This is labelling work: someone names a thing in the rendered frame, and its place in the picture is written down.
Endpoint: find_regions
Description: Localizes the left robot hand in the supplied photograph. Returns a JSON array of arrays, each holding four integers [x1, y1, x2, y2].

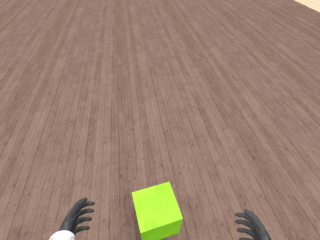
[[58, 197, 95, 235]]

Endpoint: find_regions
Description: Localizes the right robot hand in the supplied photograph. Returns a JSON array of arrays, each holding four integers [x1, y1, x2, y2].
[[235, 209, 271, 240]]

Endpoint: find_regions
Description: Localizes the left robot forearm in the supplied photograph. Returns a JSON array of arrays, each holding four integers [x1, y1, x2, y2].
[[49, 230, 75, 240]]

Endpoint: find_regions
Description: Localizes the carton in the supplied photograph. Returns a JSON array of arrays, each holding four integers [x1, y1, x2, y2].
[[132, 182, 183, 240]]

